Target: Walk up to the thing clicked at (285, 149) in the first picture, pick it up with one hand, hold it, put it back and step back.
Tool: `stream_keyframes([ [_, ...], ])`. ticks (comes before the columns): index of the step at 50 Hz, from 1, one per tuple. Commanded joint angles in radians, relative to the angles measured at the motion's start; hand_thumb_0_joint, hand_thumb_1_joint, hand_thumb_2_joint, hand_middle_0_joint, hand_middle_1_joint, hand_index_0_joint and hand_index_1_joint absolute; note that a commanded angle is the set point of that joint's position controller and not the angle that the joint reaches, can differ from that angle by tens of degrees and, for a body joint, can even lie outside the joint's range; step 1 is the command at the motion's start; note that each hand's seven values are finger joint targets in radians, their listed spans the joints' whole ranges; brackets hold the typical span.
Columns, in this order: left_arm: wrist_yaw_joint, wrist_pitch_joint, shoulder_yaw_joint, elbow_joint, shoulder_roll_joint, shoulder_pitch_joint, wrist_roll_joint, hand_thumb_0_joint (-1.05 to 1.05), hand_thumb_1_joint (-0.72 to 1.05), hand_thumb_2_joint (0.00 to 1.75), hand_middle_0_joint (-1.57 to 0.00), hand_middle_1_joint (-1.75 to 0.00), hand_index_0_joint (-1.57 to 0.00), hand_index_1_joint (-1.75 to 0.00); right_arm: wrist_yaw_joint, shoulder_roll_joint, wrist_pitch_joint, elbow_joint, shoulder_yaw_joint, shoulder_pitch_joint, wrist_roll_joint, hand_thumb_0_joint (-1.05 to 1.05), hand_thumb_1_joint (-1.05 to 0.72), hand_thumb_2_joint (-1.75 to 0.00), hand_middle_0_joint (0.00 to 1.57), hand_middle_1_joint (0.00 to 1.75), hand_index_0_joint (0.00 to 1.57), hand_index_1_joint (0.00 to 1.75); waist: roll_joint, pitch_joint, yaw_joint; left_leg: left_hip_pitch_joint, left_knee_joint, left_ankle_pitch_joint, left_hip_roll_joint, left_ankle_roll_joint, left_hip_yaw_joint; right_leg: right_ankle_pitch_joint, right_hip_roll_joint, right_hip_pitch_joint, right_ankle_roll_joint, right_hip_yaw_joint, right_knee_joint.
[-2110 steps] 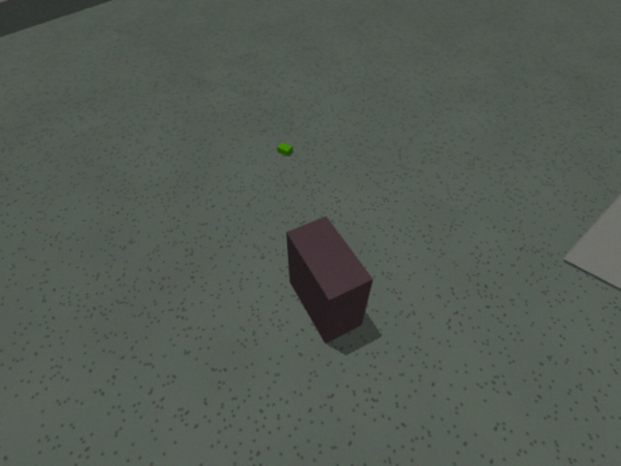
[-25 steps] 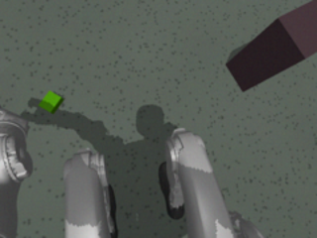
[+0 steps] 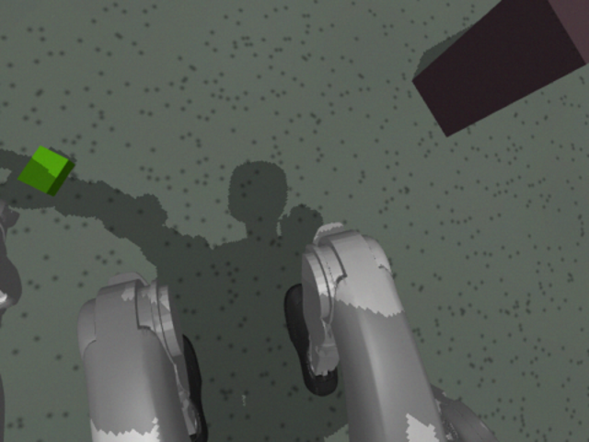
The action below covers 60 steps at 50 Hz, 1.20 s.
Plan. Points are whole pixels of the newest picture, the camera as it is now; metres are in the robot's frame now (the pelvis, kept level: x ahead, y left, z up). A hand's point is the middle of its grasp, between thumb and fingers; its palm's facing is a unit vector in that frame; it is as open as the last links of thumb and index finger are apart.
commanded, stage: rise first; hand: left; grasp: from above
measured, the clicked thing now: (47, 171) +0.51 +0.28 -0.31
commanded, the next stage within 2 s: approach in 1.98 s
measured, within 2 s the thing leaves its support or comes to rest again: neither
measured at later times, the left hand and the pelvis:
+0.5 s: hand out of the picture +0.46 +0.33 -0.19, palm faces -0.21 -0.36 -0.91, open 13.3 cm; pelvis +0.00 +0.00 +0.00, yaw -2 degrees
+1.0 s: hand out of the picture +0.48 +0.33 -0.19, palm faces -0.21 -0.36 -0.91, open 13.2 cm; pelvis +0.00 +0.00 +0.00, yaw -4 degrees
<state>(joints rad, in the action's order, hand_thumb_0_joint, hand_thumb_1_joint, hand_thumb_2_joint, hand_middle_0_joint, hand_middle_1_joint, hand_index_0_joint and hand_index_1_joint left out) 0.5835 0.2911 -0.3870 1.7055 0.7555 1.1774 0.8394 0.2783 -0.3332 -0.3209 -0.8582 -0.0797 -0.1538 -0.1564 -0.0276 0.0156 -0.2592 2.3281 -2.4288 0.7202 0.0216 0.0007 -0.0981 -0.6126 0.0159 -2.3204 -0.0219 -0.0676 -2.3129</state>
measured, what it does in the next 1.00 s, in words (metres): stands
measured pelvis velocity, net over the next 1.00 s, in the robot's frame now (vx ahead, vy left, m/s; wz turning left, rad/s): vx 0.00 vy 0.00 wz -0.06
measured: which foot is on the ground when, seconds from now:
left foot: down 0.00-1.00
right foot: down 0.00-1.00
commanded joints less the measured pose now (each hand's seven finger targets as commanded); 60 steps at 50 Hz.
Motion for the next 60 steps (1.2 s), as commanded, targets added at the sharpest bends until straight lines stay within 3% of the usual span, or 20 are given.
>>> stream_keyframes([
  [1, 0.051, -0.001, 0.03, -0.123, 0.282, 0.305, 0.029, 0.0, -0.44, 0.89, -0.25, -0.85, -0.23, -0.87, 0.004, -0.245, -0.004, -0.021, 0.057, -0.274, 0.001, 0.0, -0.91, -0.91, 0.2, 0.3, 0.2, 0.3, -0.29, -0.725, -0.043, -0.479, 0.27, -0.207, -0.005, 0.015, 0.049, 0.149, -0.032, 0.41, 0.048, -0.081, 0.196],
  [2, 0.055, 0.0, 0.032, -0.115, 0.282, 0.296, 0.025, 0.0, -0.43, 0.87, -0.24, -0.88, -0.23, -0.89, 0.005, -0.248, -0.002, -0.022, 0.056, -0.265, 0.003, 0.0, -0.91, -0.91, 0.2, 0.3, 0.2, 0.3, -0.29, -0.715, -0.031, -0.47, 0.275, -0.198, -0.006, 0.014, 0.045, 0.142, -0.032, 0.398, 0.049, -0.083, 0.192],
  [4, 0.048, -0.001, 0.045, -0.13, 0.273, 0.295, 0.036, 0.0, -0.43, 0.87, -0.24, -0.88, -0.23, -0.89, 0.011, -0.248, -0.003, -0.021, 0.053, -0.273, 0.0, 0.0, -0.91, -0.9, 0.2, 0.3, 0.2, 0.3, -0.307, -0.704, -0.047, -0.482, 0.273, -0.211, -0.006, 0.013, 0.043, 0.154, -0.033, 0.39, 0.051, -0.086, 0.186],
  [5, 0.052, 0.0, 0.039, -0.125, 0.278, 0.293, 0.03, 0.0, -0.44, 0.88, -0.24, -0.88, -0.23, -0.89, 0.011, -0.248, -0.001, -0.02, 0.05, -0.273, 0.002, 0.0, -0.91, -0.91, 0.2, 0.3, 0.2, 0.3, -0.305, -0.711, -0.035, -0.469, 0.265, -0.219, -0.006, 0.015, 0.048, 0.163, -0.036, 0.404, 0.051, -0.084, 0.19],
  [8, 0.053, 0.004, 0.043, -0.129, 0.276, 0.275, 0.032, 0.0, -0.43, 0.87, -0.25, -0.87, -0.24, -0.89, 0.022, -0.252, 0.003, -0.017, 0.044, -0.288, -0.001, 0.0, -0.91, -0.91, 0.2, 0.3, 0.2, 0.3, -0.3, -0.729, -0.047, -0.478, 0.254, -0.274, -0.008, 0.013, 0.044, 0.212, -0.036, 0.44, 0.05, -0.086, 0.177],
  [10, 0.054, 0.008, 0.031, -0.134, 0.289, 0.284, 0.025, 0.0, -0.43, 0.87, -0.24, -0.87, -0.23, -0.89, 0.025, -0.261, 0.005, -0.011, 0.044, -0.291, 0.003, 0.0, -0.91, -0.9, 0.2, 0.3, 0.2, 0.3, -0.323, -0.73, -0.037, -0.496, 0.261, -0.275, -0.01, 0.011, 0.038, 0.211, -0.04, 0.418, 0.052, -0.089, 0.177],
  [12, 0.058, 0.007, 0.027, -0.135, 0.295, 0.3, 0.022, 0.0, -0.43, 0.86, -0.24, -0.87, -0.23, -0.88, 0.03, -0.268, 0.009, -0.011, 0.042, -0.295, 0.002, 0.0, -0.91, -0.91, 0.2, 0.3, 0.2, 0.3, -0.32, -0.736, -0.043, -0.492, 0.258, -0.282, -0.012, 0.009, 0.031, 0.221, -0.037, 0.425, 0.051, -0.092, 0.17],
  [13, 0.053, 0.011, 0.049, -0.098, 0.274, 0.282, 0.032, 0.0, -0.43, 0.87, -0.26, -0.86, -0.25, -0.88, 0.033, -0.262, 0.009, -0.015, 0.036, -0.3, -0.002, 0.0, -0.91, -0.91, 0.2, 0.3, 0.2, 0.3, -0.299, -0.698, -0.067, -0.459, 0.248, -0.265, -0.01, 0.015, 0.036, 0.21, -0.041, 0.427, 0.05, -0.092, 0.178],
  [17, 0.064, 0.003, 0.027, -0.113, 0.304, 0.304, 0.022, 0.0, -0.42, 0.85, -0.25, -0.86, -0.24, -0.87, 0.036, -0.275, 0.005, -0.01, 0.03, -0.298, -0.002, 0.0, -0.91, -0.9, 0.2, 0.3, 0.2, 0.3, -0.306, -0.693, -0.06, -0.461, 0.251, -0.257, -0.013, 0.014, 0.029, 0.203, -0.04, 0.422, 0.048, -0.095, 0.183],
  [23, 0.062, -0.003, 0.05, -0.106, 0.316, 0.317, 0.039, 0.0, -0.4, 0.84, -0.26, -0.86, -0.26, -0.87, 0.042, -0.283, 0.004, -0.01, 0.02, -0.297, -0.006, 0.0, -0.91, -0.9, 0.2, 0.3, 0.2, 0.3, -0.323, -0.68, -0.077, -0.47, 0.247, -0.24, -0.013, 0.014, 0.027, 0.189, -0.044, 0.417, 0.05, -0.102, 0.183],
  [24, 0.065, -0.004, 0.046, -0.107, 0.321, 0.318, 0.04, 0.0, -0.48, 0.92, -0.28, -0.79, -0.22, -0.86, 0.043, -0.284, 0.003, -0.001, 0.016, -0.295, -0.007, 0.0, -0.91, -0.9, 0.2, 0.3, 0.2, 0.3, -0.331, -0.679, -0.08, -0.462, 0.247, -0.244, -0.012, 0.015, 0.029, 0.194, -0.045, 0.427, 0.049, -0.1, 0.188],
  [29, 0.071, -0.003, 0.049, -0.102, 0.328, 0.312, 0.041, 0.0, -0.39, 0.84, -0.29, -0.83, -0.27, -0.85, 0.049, -0.288, 0.005, 0.002, 0.009, -0.291, -0.008, 0.0, -0.91, -0.9, 0.2, 0.3, 0.2, 0.3, -0.355, -0.666, -0.077, -0.476, 0.262, -0.241, -0.014, 0.01, 0.023, 0.191, -0.044, 0.418, 0.053, -0.107, 0.184],
  [34, 0.069, 0.001, 0.067, -0.074, 0.328, 0.336, 0.034, 0.0, -0.4, 0.85, -0.29, -0.83, -0.27, -0.85, 0.05, -0.286, 0.003, 0.001, -0.006, -0.293, -0.013, 0.0, -0.91, -0.9, 0.2, 0.3, 0.2, 0.3, -0.306, -0.655, -0.111, -0.428, 0.228, -0.24, -0.016, 0.023, 0.034, 0.2, -0.052, 0.451, 0.045, -0.105, 0.203],
  [39, 0.077, 0.007, 0.049, -0.052, 0.361, 0.32, 0.031, 0.0, -0.41, 0.85, -0.28, -0.82, -0.26, -0.85, 0.05, -0.306, -0.003, 0.001, -0.008, -0.292, -0.011, 0.0, -0.91, -0.9, 0.2, 0.3, 0.2, 0.3, -0.317, -0.642, -0.102, -0.451, 0.252, -0.224, -0.02, 0.015, 0.009, 0.185, -0.049, 0.428, 0.047, -0.116, 0.196],
  [42, 0.08, 0.002, 0.063, -0.073, 0.362, 0.36, 0.035, 0.0, -0.42, 0.86, -0.28, -0.84, -0.25, -0.86, 0.051, -0.302, -0.001, 0.017, -0.021, -0.28, -0.009, 0.0, -0.91, -0.9, 0.2, 0.3, 0.2, 0.3, -0.358, -0.651, -0.106, -0.465, 0.254, -0.236, -0.023, 0.012, 0.008, 0.196, -0.052, 0.43, 0.051, -0.117, 0.192],
  [46, 0.077, 0.007, 0.064, -0.06, 0.384, 0.359, 0.04, 0.0, -0.4, 0.85, -0.28, -0.84, -0.26, -0.86, 0.055, -0.306, 0.0, 0.005, -0.031, -0.3, -0.015, 0.0, -0.91, -0.9, 0.2, 0.3, 0.2, 0.3, -0.33, -0.631, -0.132, -0.43, 0.237, -0.23, -0.021, 0.021, 0.02, 0.195, -0.056, 0.46, 0.044, -0.114, 0.209],
  [50, 0.079, 0.012, 0.071, -0.057, 0.39, 0.35, 0.036, 0.0, -0.42, 0.85, -0.28, -0.84, -0.25, -0.86, 0.055, -0.313, -0.001, 0.02, -0.033, -0.279, -0.01, 0.0, -0.91, -0.9, 0.2, 0.3, 0.2, 0.3, -0.351, -0.656, -0.117, -0.452, 0.248, -0.241, -0.025, 0.015, 0.007, 0.206, -0.058, 0.465, 0.048, -0.119, 0.199],
  [54, 0.078, 0.021, 0.08, -0.071, 0.38, 0.375, 0.032, 0.0, -0.43, 0.87, -0.27, -0.84, -0.25, -0.87, 0.057, -0.311, 0.003, 0.028, -0.041, -0.285, -0.01, 0.0, -0.91, -0.9, 0.2, 0.3, 0.2, 0.3, -0.376, -0.64, -0.135, -0.494, 0.25, -0.263, -0.03, 0.01, -0.003, 0.225, -0.059, 0.448, 0.051, -0.125, 0.199],
  [60, 0.075, 0.025, 0.076, -0.088, 0.407, 0.36, 0.027, 0.0, -0.43, 0.86, -0.27, -0.84, -0.25, -0.87, 0.058, -0.316, 0.006, 0.032, -0.046, -0.282, -0.008, 0.0, -0.91, -0.9, 0.2, 0.3, 0.2, 0.3, -0.384, -0.644, -0.125, -0.483, 0.255, -0.252, -0.03, 0.01, -0.003, 0.215, -0.06, 0.458, 0.05, -0.126, 0.203],
])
